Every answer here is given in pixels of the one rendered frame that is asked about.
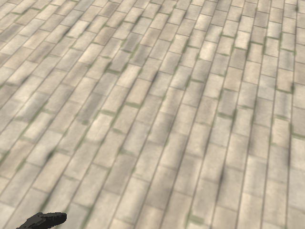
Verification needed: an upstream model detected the robot left hand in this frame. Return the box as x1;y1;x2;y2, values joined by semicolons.
16;212;67;229

